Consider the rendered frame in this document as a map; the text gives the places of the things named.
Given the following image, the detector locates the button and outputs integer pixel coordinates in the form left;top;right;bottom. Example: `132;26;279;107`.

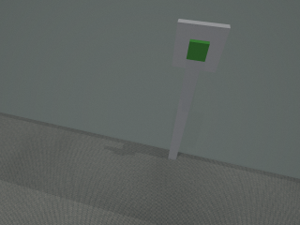
187;39;210;62

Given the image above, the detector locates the panel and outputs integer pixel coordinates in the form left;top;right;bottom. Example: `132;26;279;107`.
168;19;231;160

